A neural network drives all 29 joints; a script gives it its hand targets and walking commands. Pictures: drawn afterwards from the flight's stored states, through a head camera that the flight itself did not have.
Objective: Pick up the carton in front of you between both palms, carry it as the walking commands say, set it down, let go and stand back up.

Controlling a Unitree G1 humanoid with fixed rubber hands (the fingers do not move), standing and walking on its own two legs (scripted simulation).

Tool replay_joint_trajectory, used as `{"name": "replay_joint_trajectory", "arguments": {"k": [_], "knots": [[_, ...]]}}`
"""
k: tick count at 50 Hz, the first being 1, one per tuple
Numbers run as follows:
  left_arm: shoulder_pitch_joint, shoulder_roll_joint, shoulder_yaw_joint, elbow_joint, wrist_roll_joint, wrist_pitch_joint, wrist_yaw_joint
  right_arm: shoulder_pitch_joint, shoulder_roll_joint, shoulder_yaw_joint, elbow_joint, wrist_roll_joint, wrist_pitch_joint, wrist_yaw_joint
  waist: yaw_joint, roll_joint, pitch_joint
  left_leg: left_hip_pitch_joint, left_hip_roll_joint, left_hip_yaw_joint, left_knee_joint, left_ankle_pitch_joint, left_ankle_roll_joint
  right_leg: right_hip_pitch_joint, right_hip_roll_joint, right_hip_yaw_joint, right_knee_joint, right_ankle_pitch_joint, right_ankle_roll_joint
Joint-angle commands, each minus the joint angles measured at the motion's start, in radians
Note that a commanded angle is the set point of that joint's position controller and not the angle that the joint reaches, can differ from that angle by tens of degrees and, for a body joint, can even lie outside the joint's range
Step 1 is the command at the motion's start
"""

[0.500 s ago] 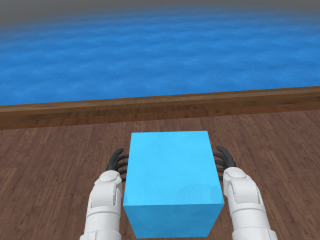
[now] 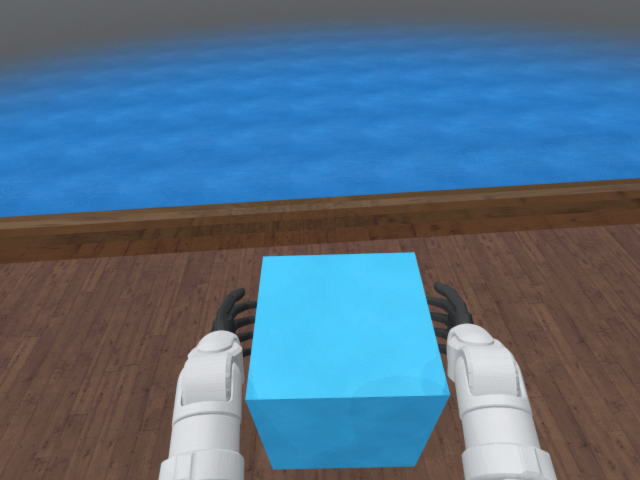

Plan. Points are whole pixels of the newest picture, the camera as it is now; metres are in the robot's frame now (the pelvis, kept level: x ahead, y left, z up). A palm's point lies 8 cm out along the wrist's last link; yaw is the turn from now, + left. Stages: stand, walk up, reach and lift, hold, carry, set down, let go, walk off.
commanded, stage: hold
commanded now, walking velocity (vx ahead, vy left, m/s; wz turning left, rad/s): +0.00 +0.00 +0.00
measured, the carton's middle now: (341, 364) +0.30 +0.00 -0.03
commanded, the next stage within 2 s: carry in 0.94 s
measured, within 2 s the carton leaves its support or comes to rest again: neither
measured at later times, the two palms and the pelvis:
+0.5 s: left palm (226, 341) +0.29 +0.15 +0.05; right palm (458, 334) +0.29 -0.15 +0.05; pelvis +0.01 +0.00 +0.00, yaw +0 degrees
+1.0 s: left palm (225, 340) +0.29 +0.15 +0.05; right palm (458, 334) +0.29 -0.15 +0.05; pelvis +0.01 +0.00 +0.00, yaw +0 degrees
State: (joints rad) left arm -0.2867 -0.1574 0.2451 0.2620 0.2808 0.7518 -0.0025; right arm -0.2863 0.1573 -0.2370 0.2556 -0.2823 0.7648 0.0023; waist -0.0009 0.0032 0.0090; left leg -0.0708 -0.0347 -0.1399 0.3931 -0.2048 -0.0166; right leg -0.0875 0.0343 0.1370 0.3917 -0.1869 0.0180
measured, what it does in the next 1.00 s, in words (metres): stands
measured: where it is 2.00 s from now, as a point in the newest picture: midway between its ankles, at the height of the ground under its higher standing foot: (329, 446)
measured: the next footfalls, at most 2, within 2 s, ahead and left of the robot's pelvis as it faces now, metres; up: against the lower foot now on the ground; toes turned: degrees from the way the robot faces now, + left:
left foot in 1.58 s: +0.34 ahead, +0.13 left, +0.00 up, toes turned +12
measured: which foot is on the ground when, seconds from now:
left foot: down 0.00-1.00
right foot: down 0.00-1.00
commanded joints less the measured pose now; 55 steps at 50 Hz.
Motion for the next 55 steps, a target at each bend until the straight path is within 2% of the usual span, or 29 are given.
{"name": "replay_joint_trajectory", "arguments": {"k": [1, 22, 30, 46, 47, 48, 49, 50, 51, 53, 55], "knots": [[-0.568, -0.943, -0.579, -0.027, -0.280, -0.038, -0.257, -0.573, 0.954, 0.580, -0.035, 0.284, -0.045, 0.251, 0.001, -0.004, -0.238, -0.003, -0.060, 0.081, -0.075, 0.052, 0.005, 0.071, 0.059, -0.078, -0.061, 0.052, 0.001], [-0.471, -0.927, -0.595, -0.091, -0.288, -0.028, -0.246, -0.475, 0.936, 0.596, -0.097, 0.295, -0.037, 0.239, 0.000, 0.001, -0.256, 0.044, -0.067, 0.073, -0.081, 0.205, -0.003, 0.114, 0.068, -0.071, -0.066, 0.207, 0.005], [-0.462, -0.925, -0.601, -0.102, -0.293, -0.026, -0.244, -0.466, 0.930, 0.600, -0.110, 0.296, -0.036, 0.238, 0.000, 0.001, -0.253, 0.044, -0.067, 0.070, -0.081, 0.204, -0.003, 0.108, 0.069, -0.069, -0.065, 0.200, 0.004], [-0.508, -0.931, -0.587, -0.068, -0.287, -0.030, -0.249, -0.511, 0.938, 0.587, -0.076, 0.288, -0.039, 0.243, 0.001, -0.001, -0.239, 0.021, -0.063, 0.074, -0.078, 0.126, 0.001, 0.086, 0.065, -0.073, -0.062, 0.123, 0.000], [-0.522, -0.935, -0.592, -0.085, -0.294, -0.028, -0.246, -0.528, 0.942, 0.590, -0.081, 0.290, -0.037, 0.242, 0.005, -0.007, -0.221, -0.107, 0.107, 0.035, 0.002, -0.018, 0.024, -0.043, -0.108, -0.031, 0.016, -0.031, -0.017], [-0.520, -0.933, -0.592, -0.092, -0.294, -0.026, -0.242, -0.523, 0.937, 0.593, -0.086, 0.295, -0.037, 0.239, 0.004, -0.011, -0.244, -0.136, 0.101, 0.001, -0.029, -0.220, 0.026, -0.070, -0.109, -0.003, -0.023, -0.242, -0.023], [-0.516, -0.937, -0.616, -0.119, -0.308, -0.024, -0.238, -0.531, 0.937, 0.612, -0.122, 0.311, -0.036, 0.234, 0.005, -0.014, -0.224, -0.184, 0.086, 0.004, -0.034, -0.400, 0.028, -0.120, -0.103, 0.008, -0.049, -0.436, -0.029], [-0.529, -0.944, -0.641, -0.151, -0.322, -0.020, -0.233, -0.544, 0.942, 0.640, -0.156, 0.330, -0.032, 0.229, 0.003, -0.021, -0.214, -0.220, 0.078, 0.016, -0.015, -0.486, 0.029, -0.145, -0.104, 0.016, -0.055, -0.529, -0.039], [-0.536, -0.944, -0.663, -0.189, -0.336, -0.015, -0.226, -0.552, 0.944, 0.667, -0.193, 0.346, -0.025, 0.224, 0.003, -0.032, -0.219, -0.236, 0.077, 0.040, 0.023, -0.440, 0.026, -0.145, -0.120, 0.025, -0.054, -0.503, -0.049], [-0.512, -0.936, -0.713, -0.263, -0.366, 0.005, -0.209, -0.546, 0.944, 0.725, -0.268, 0.379, -0.004, 0.211, 0.006, -0.085, -0.296, -0.234, 0.049, 0.124, 0.135, -0.259, 0.014, -0.105, -0.166, 0.056, -0.075, -0.420, -0.079], [-0.485, -0.926, -0.768, -0.351, -0.394, 0.040, -0.187, -0.527, 0.942, 0.782, -0.350, 0.412, 0.030, 0.196, 0.004, -0.142, -0.331, -0.242, 0.017, 0.192, 0.140, -0.221, 0.010, -0.085, -0.208, 0.086, -0.097, -0.449, -0.109]]}}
